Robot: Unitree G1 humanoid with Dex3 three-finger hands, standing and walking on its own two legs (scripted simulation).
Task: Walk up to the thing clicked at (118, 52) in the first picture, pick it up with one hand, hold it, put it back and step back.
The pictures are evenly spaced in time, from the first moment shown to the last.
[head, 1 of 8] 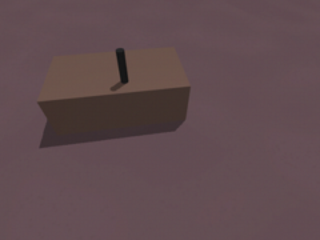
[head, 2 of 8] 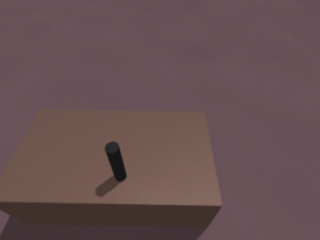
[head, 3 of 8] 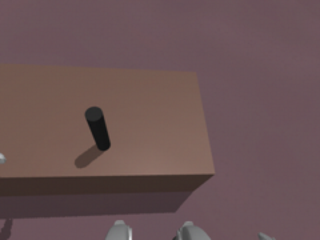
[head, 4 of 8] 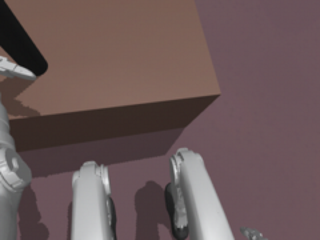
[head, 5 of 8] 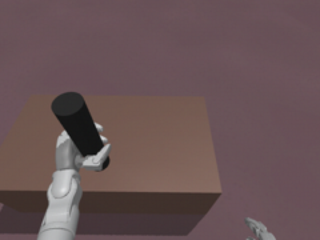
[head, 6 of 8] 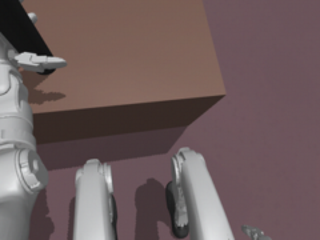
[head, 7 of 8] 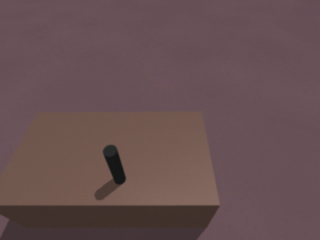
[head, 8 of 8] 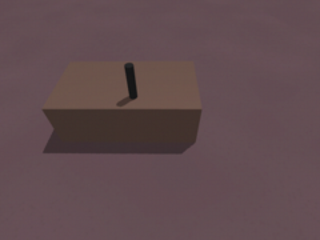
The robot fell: no
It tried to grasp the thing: yes
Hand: left
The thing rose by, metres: 0.35
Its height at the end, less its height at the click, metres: +0.00
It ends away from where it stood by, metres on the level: 0.01
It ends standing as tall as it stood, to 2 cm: yes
